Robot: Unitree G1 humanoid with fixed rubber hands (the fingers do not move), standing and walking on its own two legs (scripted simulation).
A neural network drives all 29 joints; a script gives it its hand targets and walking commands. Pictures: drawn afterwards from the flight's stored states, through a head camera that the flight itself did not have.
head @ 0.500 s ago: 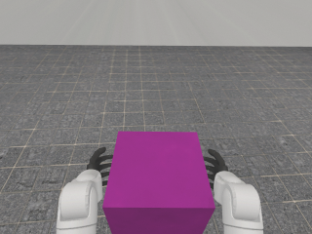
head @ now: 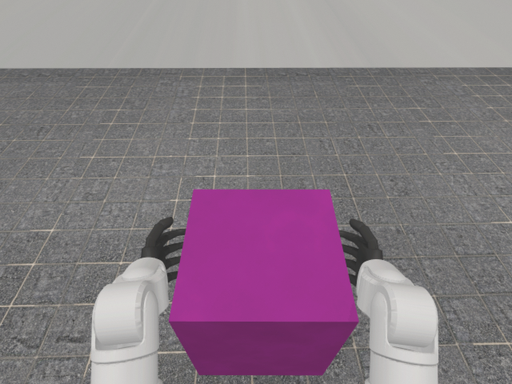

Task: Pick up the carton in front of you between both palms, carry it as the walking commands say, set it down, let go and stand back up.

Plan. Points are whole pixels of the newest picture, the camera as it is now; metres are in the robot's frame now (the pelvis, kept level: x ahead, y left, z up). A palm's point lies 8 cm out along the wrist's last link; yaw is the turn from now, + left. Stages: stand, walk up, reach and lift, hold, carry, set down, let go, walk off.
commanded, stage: carry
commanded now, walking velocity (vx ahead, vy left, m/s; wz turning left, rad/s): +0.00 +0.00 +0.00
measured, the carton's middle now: (261, 286) +0.28 +0.00 +0.02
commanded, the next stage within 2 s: hold in 1.70 s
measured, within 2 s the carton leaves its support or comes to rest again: neither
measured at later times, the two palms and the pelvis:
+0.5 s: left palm (175, 243) +0.34 +0.14 +0.05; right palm (355, 252) +0.33 -0.15 +0.05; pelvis +0.07 +0.01 -0.01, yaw -2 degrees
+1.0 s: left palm (176, 261) +0.32 +0.14 +0.04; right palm (358, 269) +0.31 -0.16 +0.04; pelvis +0.02 +0.00 +0.00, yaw -2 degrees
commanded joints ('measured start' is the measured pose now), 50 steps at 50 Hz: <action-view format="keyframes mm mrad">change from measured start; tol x4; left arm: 1 -441 -871 -705 -25 -379 14 -254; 12 -514 -951 -745 57 -379 -71 -266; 27 -410 -841 -636 181 -231 -284 -256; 35 -501 -824 -501 367 -126 -455 -261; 41 -587 -893 -422 526 -70 -573 -280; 50 -546 -937 -505 467 -115 -540 -284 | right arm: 1 -452 852 703 -6 397 2 256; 5 -404 909 671 111 380 -22 271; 12 -501 941 725 79 396 -101 273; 21 -442 884 716 126 335 -211 273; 32 -463 805 548 309 184 -412 270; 41 -593 874 417 549 88 -598 293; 50 -562 920 501 486 140 -567 299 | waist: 1 -3 20 -379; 3 -7 108 -350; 22 -7 -64 -368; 37 -12 -35 -262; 50 -12 -31 -308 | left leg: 1 438 203 -150 23 606 52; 4 346 183 -172 6 498 78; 10 347 124 -96 118 613 60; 15 330 110 -82 153 607 71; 25 236 88 -51 169 327 50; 38 213 105 -84 61 68 44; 50 226 105 -83 45 45 45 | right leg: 1 -56 -102 75 32 128 54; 3 -4 -95 96 9 41 69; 9 56 -107 97 15 366 70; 22 103 -127 109 46 574 44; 25 92 -135 111 39 549 36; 38 -9 -119 131 -42 120 6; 50 -18 -114 139 -37 90 -3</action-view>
